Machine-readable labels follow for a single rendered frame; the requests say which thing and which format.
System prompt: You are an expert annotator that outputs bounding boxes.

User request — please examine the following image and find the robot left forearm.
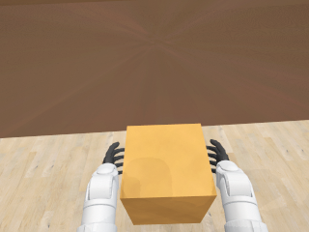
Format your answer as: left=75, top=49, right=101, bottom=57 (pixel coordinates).
left=76, top=162, right=119, bottom=232

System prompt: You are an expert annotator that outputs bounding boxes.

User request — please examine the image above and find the carton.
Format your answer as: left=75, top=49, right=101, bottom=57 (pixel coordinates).
left=120, top=123, right=217, bottom=225

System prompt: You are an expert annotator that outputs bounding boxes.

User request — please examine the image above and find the robot left hand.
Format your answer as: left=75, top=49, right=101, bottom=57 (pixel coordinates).
left=102, top=141, right=125, bottom=175

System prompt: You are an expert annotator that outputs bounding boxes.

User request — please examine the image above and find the robot right forearm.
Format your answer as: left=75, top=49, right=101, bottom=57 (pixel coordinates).
left=215, top=160, right=268, bottom=232

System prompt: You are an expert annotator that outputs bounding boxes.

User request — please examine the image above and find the robot right hand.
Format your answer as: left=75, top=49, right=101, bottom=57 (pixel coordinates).
left=206, top=139, right=229, bottom=173

